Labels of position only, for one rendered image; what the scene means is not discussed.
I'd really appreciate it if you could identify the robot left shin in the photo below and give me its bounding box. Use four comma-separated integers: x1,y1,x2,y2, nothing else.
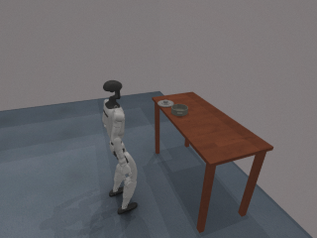
113,164,123,192

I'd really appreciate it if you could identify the robot head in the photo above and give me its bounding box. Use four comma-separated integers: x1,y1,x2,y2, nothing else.
103,80,123,109

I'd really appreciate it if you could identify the right robot hand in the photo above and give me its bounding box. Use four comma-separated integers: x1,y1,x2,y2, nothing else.
120,165,133,181

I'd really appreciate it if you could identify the table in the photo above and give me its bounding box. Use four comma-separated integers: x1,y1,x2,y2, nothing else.
152,91,273,233

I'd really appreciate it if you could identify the left robot upper arm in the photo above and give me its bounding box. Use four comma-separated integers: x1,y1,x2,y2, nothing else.
102,99,109,125

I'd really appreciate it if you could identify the lid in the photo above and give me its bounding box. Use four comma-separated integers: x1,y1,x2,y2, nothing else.
158,100,174,107

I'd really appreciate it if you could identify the right robot upper arm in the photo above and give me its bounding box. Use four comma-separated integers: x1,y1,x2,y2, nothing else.
111,109,125,144

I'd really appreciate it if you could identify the pot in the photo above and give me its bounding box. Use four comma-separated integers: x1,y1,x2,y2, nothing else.
171,104,188,116

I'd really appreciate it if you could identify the right robot forearm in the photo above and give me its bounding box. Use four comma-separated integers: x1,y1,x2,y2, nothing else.
113,138,127,167

